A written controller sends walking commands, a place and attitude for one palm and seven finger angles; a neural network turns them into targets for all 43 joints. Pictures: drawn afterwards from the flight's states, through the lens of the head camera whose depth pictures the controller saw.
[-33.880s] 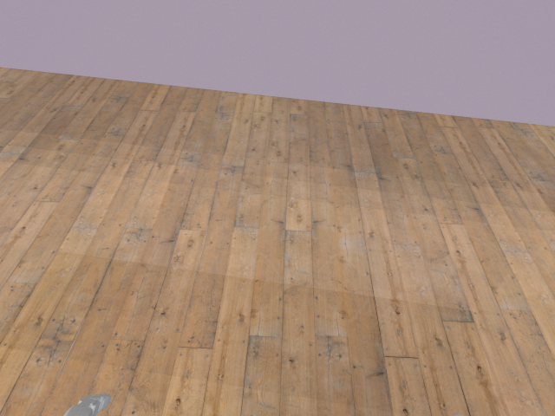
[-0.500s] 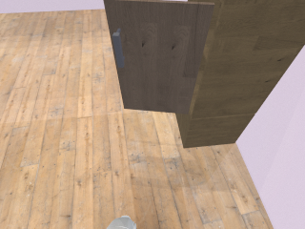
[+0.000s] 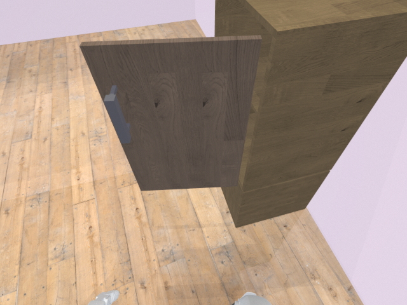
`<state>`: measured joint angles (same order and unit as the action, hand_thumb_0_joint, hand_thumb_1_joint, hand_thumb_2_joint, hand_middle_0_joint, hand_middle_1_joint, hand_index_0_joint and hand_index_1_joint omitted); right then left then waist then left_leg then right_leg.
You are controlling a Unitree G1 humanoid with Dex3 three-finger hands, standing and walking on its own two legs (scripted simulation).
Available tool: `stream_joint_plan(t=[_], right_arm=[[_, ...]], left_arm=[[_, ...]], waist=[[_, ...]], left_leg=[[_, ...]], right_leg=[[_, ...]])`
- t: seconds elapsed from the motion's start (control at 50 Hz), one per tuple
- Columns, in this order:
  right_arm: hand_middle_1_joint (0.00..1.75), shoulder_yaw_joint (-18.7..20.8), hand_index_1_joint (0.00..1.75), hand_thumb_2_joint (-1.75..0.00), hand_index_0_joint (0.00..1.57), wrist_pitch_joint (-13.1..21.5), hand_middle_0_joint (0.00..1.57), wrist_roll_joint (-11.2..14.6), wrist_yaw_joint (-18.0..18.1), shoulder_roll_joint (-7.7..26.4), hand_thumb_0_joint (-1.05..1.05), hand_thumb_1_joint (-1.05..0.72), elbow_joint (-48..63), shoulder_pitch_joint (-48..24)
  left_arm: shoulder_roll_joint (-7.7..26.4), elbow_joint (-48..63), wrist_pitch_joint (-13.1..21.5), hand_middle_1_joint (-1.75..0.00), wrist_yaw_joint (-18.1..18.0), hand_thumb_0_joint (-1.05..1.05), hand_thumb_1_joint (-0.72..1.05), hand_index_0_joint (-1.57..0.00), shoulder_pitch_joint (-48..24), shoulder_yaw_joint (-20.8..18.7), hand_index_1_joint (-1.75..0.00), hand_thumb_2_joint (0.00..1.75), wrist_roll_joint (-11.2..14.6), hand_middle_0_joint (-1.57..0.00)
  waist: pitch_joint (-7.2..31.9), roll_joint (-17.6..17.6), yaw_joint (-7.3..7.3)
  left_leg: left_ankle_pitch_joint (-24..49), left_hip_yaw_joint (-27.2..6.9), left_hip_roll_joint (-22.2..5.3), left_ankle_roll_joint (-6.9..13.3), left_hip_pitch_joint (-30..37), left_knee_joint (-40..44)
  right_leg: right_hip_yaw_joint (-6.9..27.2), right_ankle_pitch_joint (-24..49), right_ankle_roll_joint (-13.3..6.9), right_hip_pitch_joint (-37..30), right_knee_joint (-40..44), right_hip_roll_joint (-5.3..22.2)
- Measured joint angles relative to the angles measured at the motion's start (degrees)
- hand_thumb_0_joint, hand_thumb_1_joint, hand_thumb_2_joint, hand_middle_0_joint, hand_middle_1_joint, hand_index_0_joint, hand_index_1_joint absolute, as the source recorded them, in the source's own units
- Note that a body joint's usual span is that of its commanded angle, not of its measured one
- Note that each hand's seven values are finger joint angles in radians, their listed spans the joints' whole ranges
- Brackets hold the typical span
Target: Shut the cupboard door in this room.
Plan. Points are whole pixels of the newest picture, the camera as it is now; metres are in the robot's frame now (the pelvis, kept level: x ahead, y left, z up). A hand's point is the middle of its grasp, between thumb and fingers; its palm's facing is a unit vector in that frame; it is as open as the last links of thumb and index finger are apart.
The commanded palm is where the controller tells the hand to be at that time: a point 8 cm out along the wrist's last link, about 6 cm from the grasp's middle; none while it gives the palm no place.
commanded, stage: come to a stop and stand still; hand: left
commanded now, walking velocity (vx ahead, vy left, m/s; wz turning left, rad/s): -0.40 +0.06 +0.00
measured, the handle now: (120, 115) +0.54 +0.23 +0.05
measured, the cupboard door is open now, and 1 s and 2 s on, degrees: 77 77 77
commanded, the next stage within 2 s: none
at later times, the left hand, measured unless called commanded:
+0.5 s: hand out of the picture +0.07 +0.25 -0.17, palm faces +0.08 -0.95 -0.30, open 7.4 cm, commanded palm none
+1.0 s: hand out of the picture +0.00 +0.26 -0.17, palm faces +0.01 -0.98 -0.19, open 7.3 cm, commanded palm none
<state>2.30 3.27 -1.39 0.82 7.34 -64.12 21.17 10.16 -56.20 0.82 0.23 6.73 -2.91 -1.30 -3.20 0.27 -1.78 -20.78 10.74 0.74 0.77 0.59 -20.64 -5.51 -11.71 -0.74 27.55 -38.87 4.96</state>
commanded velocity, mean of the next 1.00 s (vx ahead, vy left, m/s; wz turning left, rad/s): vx -0.07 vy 0.04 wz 0.00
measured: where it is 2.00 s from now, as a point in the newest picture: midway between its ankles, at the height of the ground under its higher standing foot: outside the picture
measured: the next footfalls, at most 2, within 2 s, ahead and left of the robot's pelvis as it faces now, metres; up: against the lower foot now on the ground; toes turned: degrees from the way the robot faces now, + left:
right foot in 0.04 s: +0.15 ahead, -0.11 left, +0.00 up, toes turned -7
left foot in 0.48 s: +0.04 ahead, +0.15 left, +0.00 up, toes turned +3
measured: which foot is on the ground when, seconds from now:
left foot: down 0.00-0.06, up 0.08-0.46, down 0.48-1.00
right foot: up 0.00-0.02, down 0.04-0.50, up 0.52-0.64, down 0.66-1.00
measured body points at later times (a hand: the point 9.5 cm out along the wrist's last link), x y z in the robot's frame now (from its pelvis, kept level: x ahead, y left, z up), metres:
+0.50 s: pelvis +0.01 +0.04 -0.01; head +0.00 +0.02 +0.44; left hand +0.07 +0.30 -0.14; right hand +0.10 -0.22 -0.15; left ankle +0.00 +0.15 -0.74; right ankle +0.11 -0.10 -0.73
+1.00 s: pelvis -0.02 +0.09 +0.00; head -0.01 +0.09 +0.45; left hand +0.00 +0.31 -0.15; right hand -0.04 -0.15 -0.15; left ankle +0.00 +0.15 -0.73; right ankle +0.04 -0.04 -0.73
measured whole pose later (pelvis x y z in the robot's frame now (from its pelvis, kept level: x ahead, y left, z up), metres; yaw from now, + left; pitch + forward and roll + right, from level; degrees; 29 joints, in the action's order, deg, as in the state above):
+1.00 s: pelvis -0.02 +0.09 +0.00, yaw -1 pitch -1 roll +1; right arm 0.7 -0.5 -1.0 0.8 10.4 -58.9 20.4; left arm 9.2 -57.8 -1.0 -1.2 17.3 -0.5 -1.3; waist -1.6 0.9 -0.5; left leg -12.6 5.9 3.9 5.0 -12.0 -25.4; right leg 0.8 -8.9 -0.8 17.4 -27.4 1.3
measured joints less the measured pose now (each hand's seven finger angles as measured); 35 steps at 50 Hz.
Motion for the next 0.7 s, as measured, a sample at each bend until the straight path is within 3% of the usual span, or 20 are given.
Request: stream_joint_plan(t=[0.04,0.06,0.14,0.22,0.3,0.38,0.42,0.46,0.48,0.52,0.56,0.62,0.7], right_arm=[[0.30,-0.2,0.30,-0.90,0.20,-0.6,0.20,0.4,0.0,-0.3,0.00,-0.91,-0.8,1.1],[0.30,-0.2,0.30,-0.90,0.20,-1.1,0.20,0.8,0.0,-0.3,0.00,-0.91,-1.3,0.7],[0.30,0.3,0.30,-0.90,0.20,-3.7,0.20,1.9,0.4,0.4,0.01,-0.91,-0.5,-2.7],[0.30,1.2,0.30,-0.90,0.20,-5.8,0.20,1.7,0.3,1.9,0.01,-0.91,1.5,-7.2],[0.30,2.0,0.30,-0.90,0.19,-6.6,0.19,1.2,-0.2,3.7,0.00,-0.91,4.2,-11.1],[0.30,2.2,0.30,-0.90,0.19,-6.3,0.19,0.9,-0.6,4.7,0.00,-0.91,6.1,-13.1],[0.30,2.0,0.30,-0.90,0.19,-5.7,0.19,1.1,-0.7,5.1,0.00,-0.91,8.3,-12.3],[0.30,2.0,0.30,-0.90,0.19,-4.8,0.19,1.0,-0.6,5.9,0.00,-0.91,11.0,-10.4],[0.30,2.0,0.30,-0.90,0.19,-4.4,0.19,0.8,-0.5,6.3,0.00,-0.91,11.9,-9.6],[0.29,1.7,0.30,-0.90,0.19,-4.8,0.19,0.1,-0.3,6.0,0.00,-0.91,12.7,-8.8],[0.29,1.0,0.30,-0.90,0.19,-5.3,0.19,-0.3,-0.4,5.2,0.00,-0.91,13.3,-8.2],[0.30,0.0,0.30,-0.90,0.19,-5.4,0.19,-0.3,-0.7,4.1,0.01,-0.91,13.9,-8.0],[0.30,-1.1,0.30,-0.90,0.20,-5.3,0.19,0.2,-0.8,3.2,0.01,-0.91,13.6,-8.6]], left_arm=[[-0.3,0.0,1.1,-0.30,-0.3,0.00,0.91,-0.20,0.2,0.6,-0.29,0.90,-0.1,-0.20],[-0.8,-0.3,1.8,-0.30,-0.6,0.00,0.91,-0.20,0.0,0.8,-0.29,0.90,-0.2,-0.20],[-2.4,-1.1,1.7,-0.30,-1.5,0.00,0.90,-0.20,-0.4,2.2,-0.29,0.90,0.2,-0.20],[-2.4,-0.6,0.1,-0.30,-2.6,-0.01,0.93,-0.21,-0.6,1.1,-0.30,0.90,0.5,-0.21],[-1.1,-0.4,-1.4,-0.30,-2.5,-0.01,0.93,-0.21,-0.1,0.4,-0.30,0.90,0.0,-0.21],[0.4,-0.3,-2.3,-0.30,-2.3,-0.01,0.92,-0.21,0.9,-0.2,-0.30,0.90,-0.6,-0.21],[1.2,0.2,-2.6,-0.30,-3.0,0.00,0.91,-0.21,2.4,0.1,-0.30,0.90,-0.8,-0.21],[1.5,0.9,-3.0,-0.30,-3.3,0.00,0.91,-0.21,4.5,0.4,-0.30,0.90,-0.6,-0.21],[1.6,0.9,-3.3,-0.30,-3.3,0.00,0.91,-0.21,5.3,0.5,-0.30,0.90,-0.3,-0.21],[2.0,0.6,-4.4,-0.30,-3.1,0.00,0.90,-0.21,6.5,0.2,-0.30,0.90,0.1,-0.21],[2.2,0.7,-5.1,-0.30,-2.8,0.00,0.90,-0.20,8.4,0.0,-0.30,0.90,0.0,-0.21],[2.1,1.0,-4.9,-0.30,-2.2,0.00,0.90,-0.20,10.4,0.3,-0.29,0.90,-0.2,-0.20],[0.8,1.4,-3.0,-0.30,-1.7,0.00,0.90,-0.20,11.6,1.2,-0.29,0.90,-0.4,-0.20]], waist=[[-0.4,-0.4,-0.23],[-0.9,-1.1,-0.16],[-3.3,-1.9,-0.48],[-4.1,-1.9,0.66],[-4.0,-1.7,1.63],[-3.2,-0.9,2.65],[-1.8,-0.2,2.63],[0.6,-0.7,2.04],[1.7,-1.4,1.62],[2.9,-1.0,2.08],[4.4,-0.9,2.49],[5.3,-1.2,2.44],[3.8,-2.0,3.46]], left_leg=[[-3.8,-0.2,-1.3,-1.0,-0.9,-6.0],[-4.5,-1.2,-2.4,-1.2,-3.2,-12.0],[-11.0,-8.1,-1.5,-2.2,-14.3,-34.3],[-8.8,-10.6,-1.4,-3.2,-22.4,-41.4],[-5.1,-11.4,-1.6,-4.1,-25.8,-40.9],[-4.4,-10.9,-1.8,-4.2,-23.7,-34.3],[-6.8,-9.7,-1.3,-4.0,-20.6,-27.8],[-2.5,-8.5,-0.9,-3.3,-15.4,-16.2],[1.3,-8.4,-0.8,-1.9,-14.0,-13.0],[1.7,-7.3,0.0,0.3,-13.3,-14.9],[0.7,-6.0,0.3,1.2,-12.4,-14.7],[1.0,-5.0,1.0,1.8,-12.4,-14.0],[1.5,-4.1,1.6,2.1,-14.8,-15.1]], right_leg=[[-0.8,4.7,-0.9,-3.9,5.5,-1.0],[-1.2,3.2,-1.8,-4.0,4.6,-1.8],[-2.1,-0.1,-3.2,-6.1,4.8,-2.0],[-2.0,2.1,-2.8,-7.3,8.5,-1.5],[-1.2,4.0,-2.2,-6.8,10.5,-1.0],[-0.6,5.3,-1.3,-6.1,11.1,-0.6],[-0.1,5.4,-0.6,-5.3,10.1,0.2],[-0.1,4.0,0.5,-4.3,6.9,1.0],[-0.4,2.8,0.9,-3.9,4.8,1.3],[2.2,-4.1,1.0,-3.6,0.8,0.9],[4.2,-8.3,0.5,-3.1,-3.7,-0.7],[5.3,-7.9,0.3,-4.4,-6.5,-2.8],[5.8,-4.4,-0.7,-7.2,0.4,-4.1]])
